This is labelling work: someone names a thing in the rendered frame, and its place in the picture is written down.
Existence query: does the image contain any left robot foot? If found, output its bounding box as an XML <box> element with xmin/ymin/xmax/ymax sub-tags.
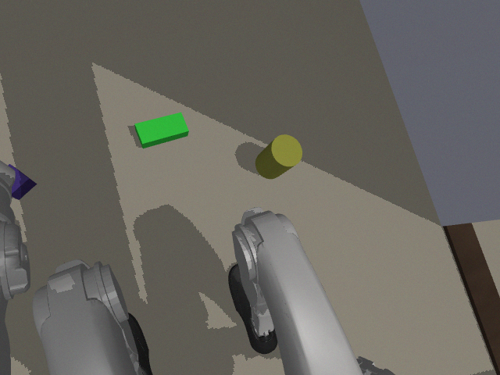
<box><xmin>127</xmin><ymin>313</ymin><xmax>153</xmax><ymax>375</ymax></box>

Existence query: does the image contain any right robot hand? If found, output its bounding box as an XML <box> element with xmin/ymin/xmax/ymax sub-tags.
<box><xmin>357</xmin><ymin>356</ymin><xmax>395</xmax><ymax>375</ymax></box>

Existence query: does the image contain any left robot arm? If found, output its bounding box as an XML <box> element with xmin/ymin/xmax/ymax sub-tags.
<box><xmin>0</xmin><ymin>161</ymin><xmax>30</xmax><ymax>375</ymax></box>

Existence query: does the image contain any right robot foot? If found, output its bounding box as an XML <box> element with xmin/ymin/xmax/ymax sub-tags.
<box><xmin>228</xmin><ymin>264</ymin><xmax>277</xmax><ymax>354</ymax></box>

